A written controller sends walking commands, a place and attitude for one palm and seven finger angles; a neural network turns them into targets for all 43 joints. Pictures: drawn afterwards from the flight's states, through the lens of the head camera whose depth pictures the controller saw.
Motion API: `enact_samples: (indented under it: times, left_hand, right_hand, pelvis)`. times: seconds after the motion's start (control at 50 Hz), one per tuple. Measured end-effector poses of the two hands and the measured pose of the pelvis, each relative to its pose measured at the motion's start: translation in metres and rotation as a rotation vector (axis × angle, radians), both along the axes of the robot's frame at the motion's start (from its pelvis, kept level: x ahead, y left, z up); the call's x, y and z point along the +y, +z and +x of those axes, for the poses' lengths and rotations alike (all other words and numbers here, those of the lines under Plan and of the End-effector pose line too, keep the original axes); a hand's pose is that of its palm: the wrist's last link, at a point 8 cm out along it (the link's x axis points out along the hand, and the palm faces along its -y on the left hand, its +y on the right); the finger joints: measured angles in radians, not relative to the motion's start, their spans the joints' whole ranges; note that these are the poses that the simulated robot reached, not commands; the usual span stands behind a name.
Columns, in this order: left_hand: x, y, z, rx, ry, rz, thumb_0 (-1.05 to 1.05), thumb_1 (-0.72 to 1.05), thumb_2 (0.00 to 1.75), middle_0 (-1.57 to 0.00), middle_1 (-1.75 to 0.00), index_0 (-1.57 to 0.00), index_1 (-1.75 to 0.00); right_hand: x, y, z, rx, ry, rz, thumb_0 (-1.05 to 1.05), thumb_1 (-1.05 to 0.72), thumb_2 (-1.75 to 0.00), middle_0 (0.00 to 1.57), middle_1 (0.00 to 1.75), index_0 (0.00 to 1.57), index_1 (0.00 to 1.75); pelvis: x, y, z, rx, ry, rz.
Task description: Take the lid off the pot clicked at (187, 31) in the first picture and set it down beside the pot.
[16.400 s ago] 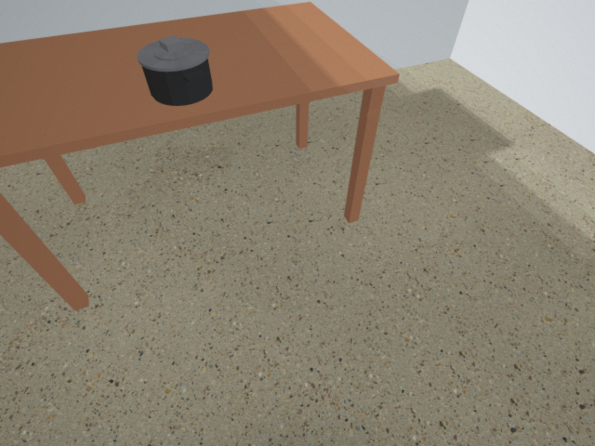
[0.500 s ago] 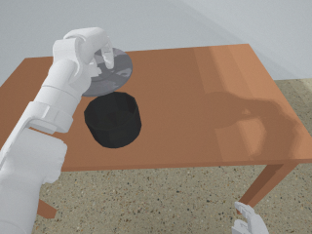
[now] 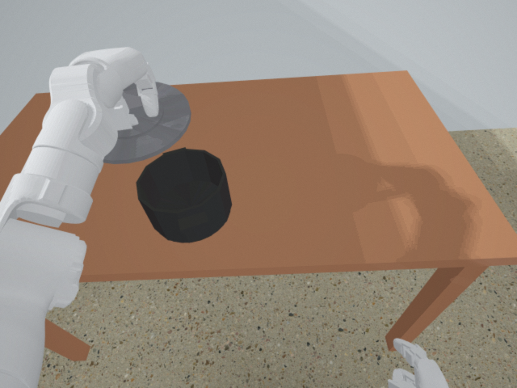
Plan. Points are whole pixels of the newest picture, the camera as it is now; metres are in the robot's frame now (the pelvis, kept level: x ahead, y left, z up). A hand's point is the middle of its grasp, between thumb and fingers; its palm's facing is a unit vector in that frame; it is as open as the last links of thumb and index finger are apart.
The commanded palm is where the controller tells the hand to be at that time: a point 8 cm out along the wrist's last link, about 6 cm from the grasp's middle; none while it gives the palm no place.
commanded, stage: move the lid sideways beside the pot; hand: left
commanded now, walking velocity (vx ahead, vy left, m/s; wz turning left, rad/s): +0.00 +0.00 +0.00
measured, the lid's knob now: (126, 105) +0.48 +0.21 +0.21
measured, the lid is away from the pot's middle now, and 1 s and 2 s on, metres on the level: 0.04 0.19 0.24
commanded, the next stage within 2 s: lower the lid onto the table in 1.62 s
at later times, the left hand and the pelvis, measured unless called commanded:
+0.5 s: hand (75, 117) +0.44 +0.27 +0.22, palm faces -0.26 -0.05 -0.97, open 5.8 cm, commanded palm +0.43 +0.28 +0.30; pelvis +0.00 +0.01 +0.00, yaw +0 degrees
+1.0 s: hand (35, 120) +0.44 +0.34 +0.22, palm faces -0.27 -0.08 -0.96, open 5.7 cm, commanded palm +0.43 +0.34 +0.30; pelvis +0.00 +0.02 +0.00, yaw +0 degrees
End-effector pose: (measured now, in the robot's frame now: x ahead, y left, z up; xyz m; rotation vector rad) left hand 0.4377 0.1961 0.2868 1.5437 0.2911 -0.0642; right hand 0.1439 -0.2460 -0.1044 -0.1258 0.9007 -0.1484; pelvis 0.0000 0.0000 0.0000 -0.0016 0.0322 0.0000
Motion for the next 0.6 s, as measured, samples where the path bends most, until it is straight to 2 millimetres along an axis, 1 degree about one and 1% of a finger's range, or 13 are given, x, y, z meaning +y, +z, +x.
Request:
enact_samples:
  times: [0.14,0.22,0.44,0.6]
  left_hand:
    - [0.023,-0.001,0.0,0.009,0.025,-0.009,0.03,0.23,0.94,-0.52,-0.86,-0.93,-1.04]
    - [0.032,0.001,-0.003,-0.003,0.019,0.004,0.03,0.23,0.94,-0.52,-0.86,-0.93,-1.04]
    - [0.066,-0.005,-0.003,0.03,0.064,-0.003,0.03,0.24,0.94,-0.51,-0.86,-0.93,-1.05]
    - [0.089,-0.008,-0.002,0.045,0.085,-0.006,0.03,0.24,0.94,-0.51,-0.86,-0.93,-1.05]
  right_hand:
    - [-0.004,0.001,-0.006,0.024,-0.013,-0.017,0.01,-0.9,-0.9,0.2,0.3,0.2,0.3]
    - [-0.004,0.001,-0.008,0.032,-0.015,-0.023,0.01,-0.9,-0.9,0.2,0.3,0.2,0.3]
    - [0.004,0.0,-0.013,0.069,-0.02,-0.026,0.01,-0.9,-0.9,0.2,0.3,0.2,0.3]
    - [0.007,-0.003,-0.022,0.107,-0.029,-0.037,0.0,-0.9,-0.9,0.2,0.3,0.2,0.3]
  pelvis:
    - [0.002,0.0,0.0,0.003,0.001,-0.005]
    - [0.004,0.0,0.0,0.008,0.003,-0.008]
    - [0.011,0.0,-0.002,0.019,0.006,-0.015]
    - [0.016,0.0,-0.002,0.031,0.007,-0.019]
